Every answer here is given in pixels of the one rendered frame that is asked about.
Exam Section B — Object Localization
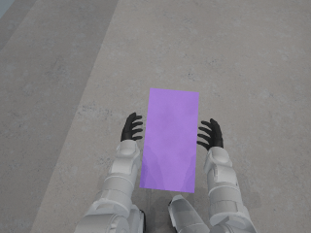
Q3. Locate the left robot upper arm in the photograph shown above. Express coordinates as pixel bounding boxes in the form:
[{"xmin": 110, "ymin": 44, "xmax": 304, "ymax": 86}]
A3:
[{"xmin": 74, "ymin": 213, "xmax": 130, "ymax": 233}]

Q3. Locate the robot left thigh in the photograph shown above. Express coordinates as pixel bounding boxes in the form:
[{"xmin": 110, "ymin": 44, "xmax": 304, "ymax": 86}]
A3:
[{"xmin": 126, "ymin": 209, "xmax": 144, "ymax": 233}]

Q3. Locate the right robot hand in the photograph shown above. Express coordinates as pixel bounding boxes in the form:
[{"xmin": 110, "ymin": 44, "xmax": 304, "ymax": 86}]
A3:
[{"xmin": 196, "ymin": 118, "xmax": 224, "ymax": 150}]

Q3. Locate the robot left forearm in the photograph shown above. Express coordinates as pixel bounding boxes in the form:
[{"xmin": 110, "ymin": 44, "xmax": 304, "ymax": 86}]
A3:
[{"xmin": 74, "ymin": 139, "xmax": 141, "ymax": 233}]

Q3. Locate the right robot upper arm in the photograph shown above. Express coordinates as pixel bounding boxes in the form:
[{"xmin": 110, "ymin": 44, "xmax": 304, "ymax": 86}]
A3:
[{"xmin": 209, "ymin": 223, "xmax": 252, "ymax": 233}]

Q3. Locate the carton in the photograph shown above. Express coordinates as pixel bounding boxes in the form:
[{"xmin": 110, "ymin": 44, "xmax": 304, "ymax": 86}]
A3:
[{"xmin": 139, "ymin": 87, "xmax": 199, "ymax": 193}]

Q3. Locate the left robot shin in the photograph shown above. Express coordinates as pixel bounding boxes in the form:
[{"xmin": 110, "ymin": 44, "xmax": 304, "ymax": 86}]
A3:
[{"xmin": 131, "ymin": 204, "xmax": 140, "ymax": 211}]

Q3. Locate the left robot hand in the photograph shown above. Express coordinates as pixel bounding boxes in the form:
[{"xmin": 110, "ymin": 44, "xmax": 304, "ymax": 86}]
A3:
[{"xmin": 121, "ymin": 112, "xmax": 143, "ymax": 142}]

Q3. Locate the robot right forearm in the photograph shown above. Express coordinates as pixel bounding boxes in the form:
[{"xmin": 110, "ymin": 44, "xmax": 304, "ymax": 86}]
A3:
[{"xmin": 203, "ymin": 147, "xmax": 258, "ymax": 233}]

